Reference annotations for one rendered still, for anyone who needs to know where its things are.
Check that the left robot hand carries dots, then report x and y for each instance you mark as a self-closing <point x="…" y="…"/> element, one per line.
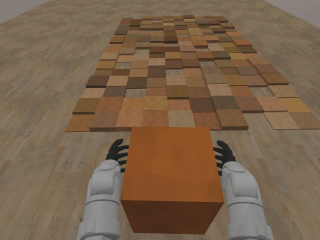
<point x="114" y="149"/>

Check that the carton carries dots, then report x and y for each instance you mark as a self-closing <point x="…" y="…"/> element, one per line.
<point x="171" y="183"/>

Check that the left robot forearm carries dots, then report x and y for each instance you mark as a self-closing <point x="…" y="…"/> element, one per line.
<point x="100" y="220"/>

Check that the right robot forearm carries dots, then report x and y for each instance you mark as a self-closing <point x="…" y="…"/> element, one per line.
<point x="245" y="208"/>

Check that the right robot hand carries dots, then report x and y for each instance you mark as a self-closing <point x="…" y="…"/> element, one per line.
<point x="227" y="155"/>

